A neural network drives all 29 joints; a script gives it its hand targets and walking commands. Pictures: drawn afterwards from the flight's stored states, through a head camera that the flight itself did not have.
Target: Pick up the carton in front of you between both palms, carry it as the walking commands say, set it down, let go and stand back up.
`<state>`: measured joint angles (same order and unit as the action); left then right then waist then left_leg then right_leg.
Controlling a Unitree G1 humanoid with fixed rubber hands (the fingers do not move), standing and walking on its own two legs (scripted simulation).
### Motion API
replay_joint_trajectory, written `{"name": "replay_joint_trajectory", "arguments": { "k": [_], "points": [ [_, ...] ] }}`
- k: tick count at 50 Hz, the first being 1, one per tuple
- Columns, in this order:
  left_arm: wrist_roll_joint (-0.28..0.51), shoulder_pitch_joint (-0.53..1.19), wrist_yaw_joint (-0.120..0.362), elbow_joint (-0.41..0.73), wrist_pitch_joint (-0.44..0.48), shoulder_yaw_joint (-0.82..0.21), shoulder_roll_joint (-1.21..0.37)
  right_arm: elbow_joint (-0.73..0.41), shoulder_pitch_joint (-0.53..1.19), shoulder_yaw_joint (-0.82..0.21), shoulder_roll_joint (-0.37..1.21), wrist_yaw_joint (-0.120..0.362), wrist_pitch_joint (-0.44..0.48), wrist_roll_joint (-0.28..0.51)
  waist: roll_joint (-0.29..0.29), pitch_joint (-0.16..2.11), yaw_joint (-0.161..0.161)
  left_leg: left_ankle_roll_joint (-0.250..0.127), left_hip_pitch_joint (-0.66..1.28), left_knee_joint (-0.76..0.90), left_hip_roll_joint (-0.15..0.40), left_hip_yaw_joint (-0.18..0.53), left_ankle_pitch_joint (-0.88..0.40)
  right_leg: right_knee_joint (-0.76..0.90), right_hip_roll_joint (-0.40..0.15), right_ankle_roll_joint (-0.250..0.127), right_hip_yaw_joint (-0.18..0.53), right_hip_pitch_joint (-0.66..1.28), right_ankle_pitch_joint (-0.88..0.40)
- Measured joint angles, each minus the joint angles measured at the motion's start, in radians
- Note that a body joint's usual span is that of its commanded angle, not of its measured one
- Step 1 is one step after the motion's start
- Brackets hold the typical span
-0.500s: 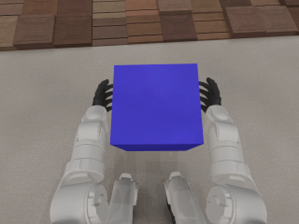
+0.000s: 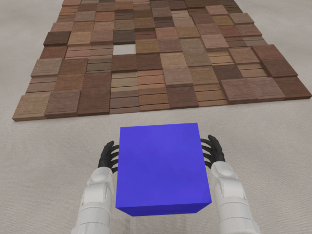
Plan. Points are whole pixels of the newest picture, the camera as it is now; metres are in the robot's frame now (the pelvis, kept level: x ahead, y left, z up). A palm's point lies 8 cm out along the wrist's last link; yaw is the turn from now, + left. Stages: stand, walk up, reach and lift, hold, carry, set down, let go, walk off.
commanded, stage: reach and lift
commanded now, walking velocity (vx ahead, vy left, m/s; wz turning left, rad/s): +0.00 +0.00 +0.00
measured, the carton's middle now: (161, 174) +0.32 -0.01 -0.10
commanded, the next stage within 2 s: hold in 1.32 s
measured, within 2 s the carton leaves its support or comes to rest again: neither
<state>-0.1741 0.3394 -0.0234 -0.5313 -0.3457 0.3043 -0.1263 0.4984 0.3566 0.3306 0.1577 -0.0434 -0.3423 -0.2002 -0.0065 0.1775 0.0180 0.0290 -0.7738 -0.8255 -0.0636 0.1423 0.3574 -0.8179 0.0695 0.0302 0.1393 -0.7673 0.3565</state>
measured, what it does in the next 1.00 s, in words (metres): stands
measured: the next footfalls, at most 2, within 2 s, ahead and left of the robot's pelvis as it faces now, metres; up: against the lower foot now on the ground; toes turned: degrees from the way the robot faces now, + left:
none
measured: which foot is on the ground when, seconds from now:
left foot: down 0.00-1.00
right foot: down 0.00-1.00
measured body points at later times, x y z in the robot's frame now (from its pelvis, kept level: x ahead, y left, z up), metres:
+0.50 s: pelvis -0.01 +0.00 +0.04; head -0.03 +0.00 +0.49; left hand +0.30 +0.15 +0.05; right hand +0.31 -0.15 +0.06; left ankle +0.02 +0.13 -0.70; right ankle +0.02 -0.13 -0.70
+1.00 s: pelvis +0.00 +0.00 +0.05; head -0.03 +0.00 +0.50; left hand +0.30 +0.15 +0.07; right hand +0.31 -0.15 +0.08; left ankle +0.02 +0.13 -0.70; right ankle +0.02 -0.13 -0.70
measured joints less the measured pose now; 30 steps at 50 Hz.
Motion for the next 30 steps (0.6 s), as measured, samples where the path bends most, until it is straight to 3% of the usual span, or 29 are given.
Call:
{"name": "replay_joint_trajectory", "arguments": {
  "k": [10,17,23,30],
  "points": [
    [-0.011,-0.096,-0.009,0.095,-0.120,-0.043,-0.021,-0.077,-0.095,-0.052,-0.006,0.005,-0.110,0.007,0.010,-0.034,-0.023,-0.006,0.353,0.247,0.022,-0.002,-0.073,0.244,-0.012,-0.010,0.014,0.348,-0.076],
    [-0.049,-0.118,0.010,0.154,-0.225,-0.064,-0.017,-0.124,-0.103,-0.090,-0.008,0.014,-0.217,-0.037,0.007,-0.080,-0.014,-0.008,0.539,0.365,0.028,0.012,-0.122,0.372,-0.024,-0.014,0.004,0.544,-0.126],
    [-0.090,-0.060,0.030,0.126,-0.262,-0.021,-0.029,-0.110,-0.042,-0.040,0.007,0.038,-0.266,-0.095,0.005,-0.150,-0.009,-0.008,0.584,0.365,0.023,0.013,-0.135,0.367,-0.028,-0.012,-0.001,0.587,-0.134],
    [-0.108,-0.019,0.034,0.135,-0.268,0.006,-0.040,-0.107,0.000,-0.005,0.013,0.053,-0.260,-0.108,0.006,-0.180,-0.007,-0.005,0.566,0.344,0.024,0.009,-0.138,0.345,-0.025,-0.011,-0.001,0.567,-0.138]
  ]
}}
